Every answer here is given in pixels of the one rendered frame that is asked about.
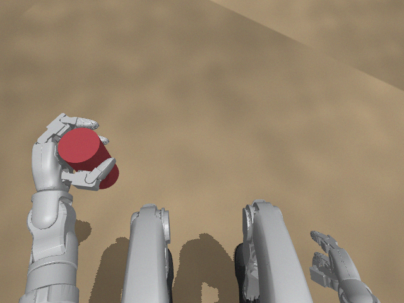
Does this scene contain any left robot hand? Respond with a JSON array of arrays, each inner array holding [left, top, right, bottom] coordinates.
[[32, 113, 116, 192]]

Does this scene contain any right robot foot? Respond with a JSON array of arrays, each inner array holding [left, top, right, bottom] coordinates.
[[235, 243, 260, 303]]

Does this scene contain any right robot arm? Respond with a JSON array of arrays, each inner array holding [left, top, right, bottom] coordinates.
[[338, 279, 380, 303]]

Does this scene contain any right robot hand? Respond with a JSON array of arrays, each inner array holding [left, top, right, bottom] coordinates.
[[309, 230, 361, 291]]

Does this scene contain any left robot arm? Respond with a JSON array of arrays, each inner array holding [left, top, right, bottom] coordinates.
[[19, 189, 79, 303]]

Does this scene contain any can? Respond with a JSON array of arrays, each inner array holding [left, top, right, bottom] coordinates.
[[58, 128, 119, 189]]

